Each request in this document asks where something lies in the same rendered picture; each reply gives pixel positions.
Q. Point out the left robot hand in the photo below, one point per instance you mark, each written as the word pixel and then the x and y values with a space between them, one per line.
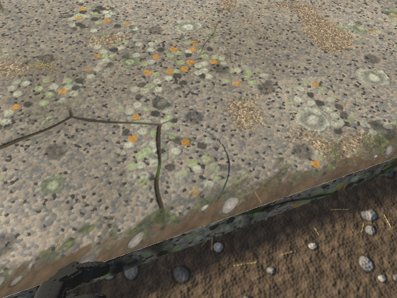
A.
pixel 71 276

